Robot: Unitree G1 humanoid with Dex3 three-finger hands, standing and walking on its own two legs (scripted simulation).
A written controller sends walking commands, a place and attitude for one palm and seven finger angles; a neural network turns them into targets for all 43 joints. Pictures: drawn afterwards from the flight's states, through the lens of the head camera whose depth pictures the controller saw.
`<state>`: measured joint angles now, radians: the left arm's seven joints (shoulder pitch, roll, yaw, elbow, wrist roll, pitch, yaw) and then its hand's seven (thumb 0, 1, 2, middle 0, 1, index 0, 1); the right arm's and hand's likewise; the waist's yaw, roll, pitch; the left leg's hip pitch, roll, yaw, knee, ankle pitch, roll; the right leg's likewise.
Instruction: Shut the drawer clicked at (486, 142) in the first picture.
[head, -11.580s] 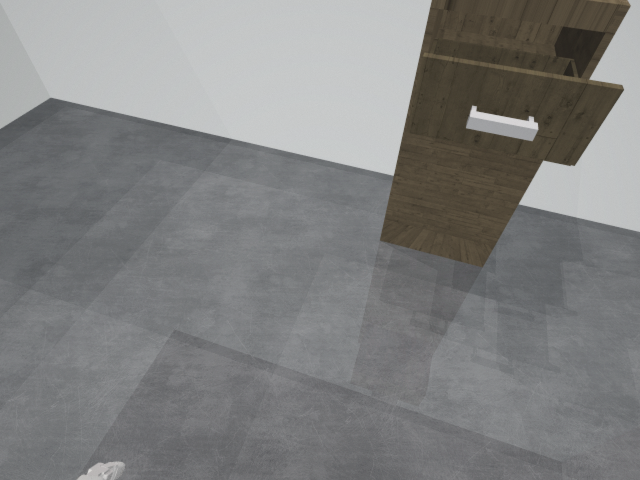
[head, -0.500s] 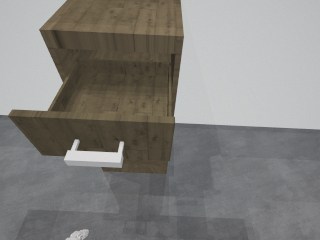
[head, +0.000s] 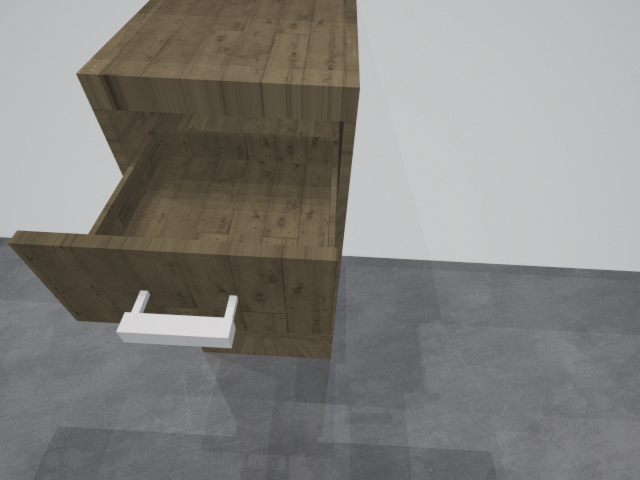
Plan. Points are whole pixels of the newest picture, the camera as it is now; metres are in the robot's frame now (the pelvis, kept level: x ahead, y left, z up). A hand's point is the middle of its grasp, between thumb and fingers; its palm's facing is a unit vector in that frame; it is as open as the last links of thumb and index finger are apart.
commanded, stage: look again from close up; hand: left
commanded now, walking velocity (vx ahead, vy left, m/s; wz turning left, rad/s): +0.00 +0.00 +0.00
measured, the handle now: (183, 314) +0.30 +0.20 +0.04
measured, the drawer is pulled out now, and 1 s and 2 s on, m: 0.28 0.28 0.28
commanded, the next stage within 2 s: raise the hand and make a fist in 0.56 s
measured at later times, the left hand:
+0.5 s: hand out of the picture -0.02 +0.15 -0.18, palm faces +0.04 -0.99 -0.15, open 7.4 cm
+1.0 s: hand (200, 459) +0.15 +0.15 -0.02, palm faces +0.06 -1.00 +0.03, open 6.8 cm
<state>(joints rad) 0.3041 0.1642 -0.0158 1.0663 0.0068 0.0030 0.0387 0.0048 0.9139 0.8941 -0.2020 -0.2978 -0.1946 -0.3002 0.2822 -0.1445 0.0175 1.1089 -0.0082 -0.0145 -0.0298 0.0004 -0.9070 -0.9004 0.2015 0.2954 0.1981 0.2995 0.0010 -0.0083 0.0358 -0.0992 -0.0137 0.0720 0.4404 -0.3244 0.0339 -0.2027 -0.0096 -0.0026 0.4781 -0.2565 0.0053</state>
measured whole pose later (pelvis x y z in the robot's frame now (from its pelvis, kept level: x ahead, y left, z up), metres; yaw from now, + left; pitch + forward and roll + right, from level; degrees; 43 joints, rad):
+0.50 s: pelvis -0.01 +0.00 +0.00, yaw +0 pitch -1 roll +0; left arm 0.33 0.13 -0.02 1.10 0.01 -0.01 0.04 0.01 0.91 0.89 -0.20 -0.30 -0.19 -0.30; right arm 0.32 -0.11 0.02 1.15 -0.01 -0.03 -0.04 0.00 -0.91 -0.90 0.20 0.30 0.20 0.30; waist 0.01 -0.02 0.02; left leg -0.10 -0.02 0.07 0.42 -0.30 0.03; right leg -0.20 -0.01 -0.01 0.46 -0.24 0.00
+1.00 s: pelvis -0.04 -0.01 -0.05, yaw +2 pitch +7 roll +1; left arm 0.48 0.12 0.05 0.09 -0.18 -0.44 -0.16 0.02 0.92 0.89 -0.37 -0.49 -0.28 -0.46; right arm 0.20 -0.29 -0.06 0.55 0.01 -0.30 0.02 0.02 -0.91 -0.90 0.20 0.30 0.20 0.30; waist -0.03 -0.03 -0.13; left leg -0.54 -0.01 0.05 0.89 -0.47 0.03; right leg -0.63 -0.03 -0.03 0.89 -0.39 -0.01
